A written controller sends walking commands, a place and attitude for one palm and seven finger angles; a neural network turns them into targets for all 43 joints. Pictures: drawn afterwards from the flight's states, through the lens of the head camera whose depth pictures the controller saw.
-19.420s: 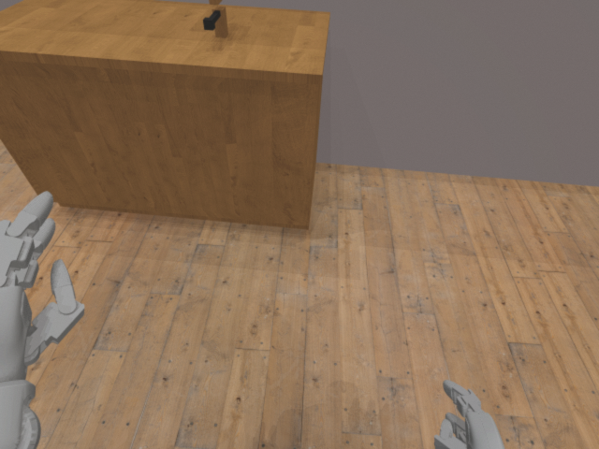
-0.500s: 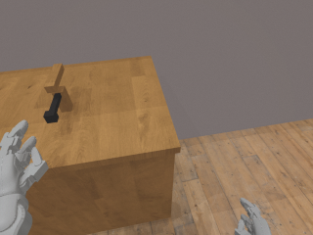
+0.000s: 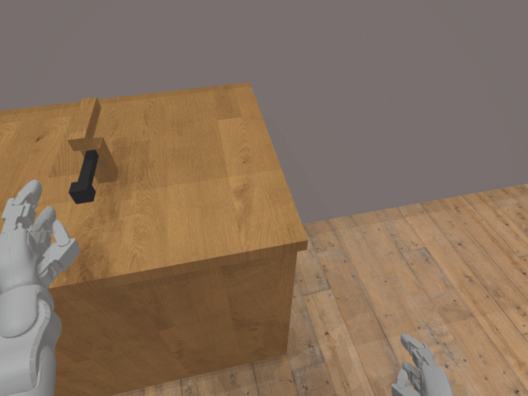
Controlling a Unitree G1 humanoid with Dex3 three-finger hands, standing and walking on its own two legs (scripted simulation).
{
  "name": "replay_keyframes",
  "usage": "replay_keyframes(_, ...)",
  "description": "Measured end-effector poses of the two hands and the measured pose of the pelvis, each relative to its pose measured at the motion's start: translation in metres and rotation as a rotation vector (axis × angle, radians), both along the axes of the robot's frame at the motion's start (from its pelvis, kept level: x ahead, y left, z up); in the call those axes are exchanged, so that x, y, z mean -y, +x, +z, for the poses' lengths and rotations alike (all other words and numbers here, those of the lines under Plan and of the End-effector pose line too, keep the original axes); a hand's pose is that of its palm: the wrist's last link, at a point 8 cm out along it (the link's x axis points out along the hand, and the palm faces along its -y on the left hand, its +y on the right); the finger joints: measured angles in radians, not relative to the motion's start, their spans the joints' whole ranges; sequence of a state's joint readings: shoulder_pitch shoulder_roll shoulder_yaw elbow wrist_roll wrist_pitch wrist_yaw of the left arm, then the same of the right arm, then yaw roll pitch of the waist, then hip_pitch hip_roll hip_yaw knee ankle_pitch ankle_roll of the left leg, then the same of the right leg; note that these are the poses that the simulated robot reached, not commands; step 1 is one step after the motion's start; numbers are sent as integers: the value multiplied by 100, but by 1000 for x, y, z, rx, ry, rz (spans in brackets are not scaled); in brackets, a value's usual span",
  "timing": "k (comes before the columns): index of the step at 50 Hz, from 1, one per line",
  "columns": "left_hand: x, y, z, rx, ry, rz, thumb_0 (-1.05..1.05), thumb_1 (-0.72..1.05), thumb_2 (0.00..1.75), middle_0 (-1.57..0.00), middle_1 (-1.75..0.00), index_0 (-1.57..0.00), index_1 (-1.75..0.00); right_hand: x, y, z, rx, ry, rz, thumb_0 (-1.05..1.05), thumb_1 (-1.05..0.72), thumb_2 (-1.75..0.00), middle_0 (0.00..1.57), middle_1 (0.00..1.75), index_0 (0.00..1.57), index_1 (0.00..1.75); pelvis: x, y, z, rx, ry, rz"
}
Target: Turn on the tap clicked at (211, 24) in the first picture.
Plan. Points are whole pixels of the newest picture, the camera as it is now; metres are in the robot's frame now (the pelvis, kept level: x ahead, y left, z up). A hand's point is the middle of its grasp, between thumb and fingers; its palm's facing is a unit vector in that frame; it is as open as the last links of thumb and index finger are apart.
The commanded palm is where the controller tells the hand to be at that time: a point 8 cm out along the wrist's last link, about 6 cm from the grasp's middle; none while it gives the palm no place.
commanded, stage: reach beside the lever's end, fingers flat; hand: left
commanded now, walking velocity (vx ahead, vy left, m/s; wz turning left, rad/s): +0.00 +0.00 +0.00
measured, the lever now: (82, 192) +0.39 +0.35 +0.10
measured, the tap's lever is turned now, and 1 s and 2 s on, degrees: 0 0 5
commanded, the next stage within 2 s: push the lever round in 1.18 s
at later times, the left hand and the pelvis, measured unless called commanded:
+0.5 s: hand (73, 219) +0.32 +0.33 +0.11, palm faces +0.55 -0.83 -0.12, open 7.8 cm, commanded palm +0.28 +0.37 +0.10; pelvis +0.01 +0.00 +0.00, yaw +0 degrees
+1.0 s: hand (68, 209) +0.35 +0.36 +0.09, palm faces +0.53 -0.84 -0.12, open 7.8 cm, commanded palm +0.30 +0.39 +0.09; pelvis +0.00 +0.00 -0.01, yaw -1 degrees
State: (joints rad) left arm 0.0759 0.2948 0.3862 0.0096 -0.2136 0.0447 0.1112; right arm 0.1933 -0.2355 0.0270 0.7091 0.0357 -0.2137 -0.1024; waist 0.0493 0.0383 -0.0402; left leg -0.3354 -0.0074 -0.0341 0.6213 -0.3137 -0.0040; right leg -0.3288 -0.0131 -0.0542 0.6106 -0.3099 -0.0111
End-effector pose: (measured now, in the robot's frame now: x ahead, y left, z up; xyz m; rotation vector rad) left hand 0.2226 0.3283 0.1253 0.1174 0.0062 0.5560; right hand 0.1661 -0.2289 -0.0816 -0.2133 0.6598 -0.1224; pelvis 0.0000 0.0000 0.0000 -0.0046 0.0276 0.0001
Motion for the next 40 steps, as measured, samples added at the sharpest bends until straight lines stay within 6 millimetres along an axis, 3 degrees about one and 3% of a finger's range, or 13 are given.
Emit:
replay_keyframes(19, -25, 40, -9, -16, 0, 22, 2, 89, 90, -17, -20, -17, -19, 22, -23, -13, -110, -36, -58, 1, -91, -90, 20, 30, 20, 30, 3, 3, -2, -39, -4, 1)
replay_keyframes(40, -63, 69, -22, -27, -8, 37, 2, 89, 90, -15, -15, -15, -15, 43, -74, -28, -286, -72, -136, 1, -91, -90, 20, 30, 20, 30, 4, 2, -8, -98, -15, -6)
